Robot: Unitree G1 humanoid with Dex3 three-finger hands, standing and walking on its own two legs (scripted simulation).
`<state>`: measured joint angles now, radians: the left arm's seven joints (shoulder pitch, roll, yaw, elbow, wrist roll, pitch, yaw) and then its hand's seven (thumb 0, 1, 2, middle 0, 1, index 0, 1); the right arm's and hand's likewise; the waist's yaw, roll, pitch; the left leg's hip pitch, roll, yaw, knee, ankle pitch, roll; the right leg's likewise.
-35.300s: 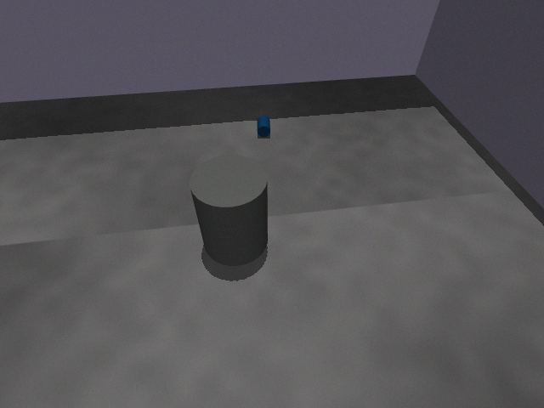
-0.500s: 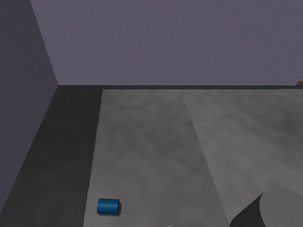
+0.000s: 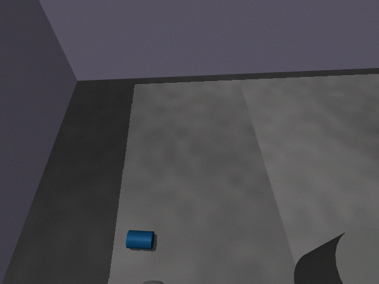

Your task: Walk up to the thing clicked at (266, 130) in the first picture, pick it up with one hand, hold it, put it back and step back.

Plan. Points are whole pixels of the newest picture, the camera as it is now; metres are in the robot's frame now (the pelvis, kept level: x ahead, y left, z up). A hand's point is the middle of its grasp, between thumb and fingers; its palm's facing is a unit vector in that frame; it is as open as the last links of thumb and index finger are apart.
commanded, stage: walk up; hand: left
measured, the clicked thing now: (140, 239) +0.40 +0.27 -0.72
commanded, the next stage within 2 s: stand in 0.24 s
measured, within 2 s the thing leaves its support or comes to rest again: neither
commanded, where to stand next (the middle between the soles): +0.03 +0.00 m, yaw +3 degrees
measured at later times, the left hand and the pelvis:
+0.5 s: hand out of the picture +0.07 +0.26 -0.15, palm faces +0.00 -0.94 -0.34, open 7.4 cm; pelvis +0.00 +0.00 +0.01, yaw +1 degrees
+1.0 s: hand out of the picture +0.09 +0.23 -0.14, palm faces -0.01 -0.95 -0.32, open 7.4 cm; pelvis +0.01 -0.02 +0.02, yaw +1 degrees
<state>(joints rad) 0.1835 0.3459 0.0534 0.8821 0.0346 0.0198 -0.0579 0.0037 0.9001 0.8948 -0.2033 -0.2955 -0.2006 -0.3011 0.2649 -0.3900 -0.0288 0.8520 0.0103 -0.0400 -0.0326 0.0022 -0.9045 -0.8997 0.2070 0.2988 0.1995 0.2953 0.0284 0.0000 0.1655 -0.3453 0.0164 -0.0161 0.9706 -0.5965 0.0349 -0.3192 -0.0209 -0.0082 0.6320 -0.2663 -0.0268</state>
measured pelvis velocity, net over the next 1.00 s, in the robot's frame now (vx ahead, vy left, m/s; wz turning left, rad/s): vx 0.01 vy -0.02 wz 0.02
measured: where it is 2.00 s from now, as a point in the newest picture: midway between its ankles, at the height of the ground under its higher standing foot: outside the picture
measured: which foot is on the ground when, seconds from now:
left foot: up 0.00-0.20, down 0.22-1.00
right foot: down 0.00-1.00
